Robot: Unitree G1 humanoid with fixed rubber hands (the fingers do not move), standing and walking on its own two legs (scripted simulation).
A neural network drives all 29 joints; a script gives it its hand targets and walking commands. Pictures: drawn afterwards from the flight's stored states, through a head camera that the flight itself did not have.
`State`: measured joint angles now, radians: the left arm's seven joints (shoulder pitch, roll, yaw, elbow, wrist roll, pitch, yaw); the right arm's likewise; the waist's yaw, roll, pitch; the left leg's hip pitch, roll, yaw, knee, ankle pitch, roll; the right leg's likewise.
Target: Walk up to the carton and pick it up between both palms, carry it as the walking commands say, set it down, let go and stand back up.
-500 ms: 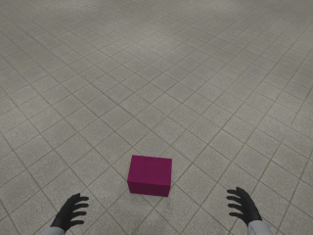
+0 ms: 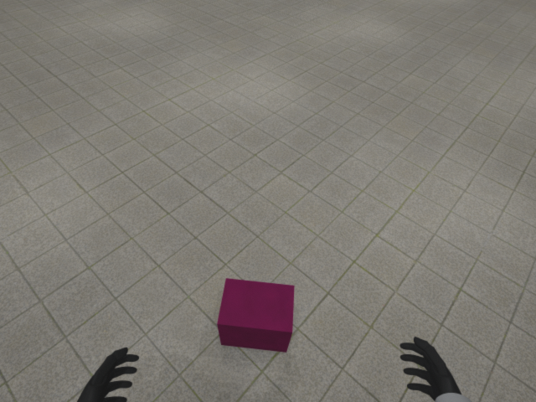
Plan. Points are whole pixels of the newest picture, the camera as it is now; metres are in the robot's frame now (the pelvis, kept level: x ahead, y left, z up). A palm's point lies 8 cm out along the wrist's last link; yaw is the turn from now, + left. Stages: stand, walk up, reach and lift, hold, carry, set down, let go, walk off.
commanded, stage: stand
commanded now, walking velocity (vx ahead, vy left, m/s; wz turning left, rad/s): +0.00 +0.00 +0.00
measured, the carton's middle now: (256, 316) +0.50 +0.02 -0.66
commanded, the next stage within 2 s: none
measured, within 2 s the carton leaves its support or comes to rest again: neither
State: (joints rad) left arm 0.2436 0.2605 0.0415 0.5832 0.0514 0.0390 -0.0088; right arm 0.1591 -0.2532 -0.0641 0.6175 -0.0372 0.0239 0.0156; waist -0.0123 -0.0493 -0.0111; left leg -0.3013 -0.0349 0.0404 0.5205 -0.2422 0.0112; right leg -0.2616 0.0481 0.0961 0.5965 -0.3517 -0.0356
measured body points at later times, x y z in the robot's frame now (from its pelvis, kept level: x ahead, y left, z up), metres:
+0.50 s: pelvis +0.00 +0.00 +0.00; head -0.01 +0.01 +0.45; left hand +0.13 +0.27 -0.10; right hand +0.16 -0.27 -0.08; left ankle +0.02 +0.11 -0.73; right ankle -0.03 -0.10 -0.73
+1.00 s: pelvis -0.02 +0.01 +0.00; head -0.05 +0.02 +0.45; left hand +0.10 +0.28 -0.11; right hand +0.13 -0.27 -0.08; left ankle +0.02 +0.11 -0.73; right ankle -0.03 -0.10 -0.73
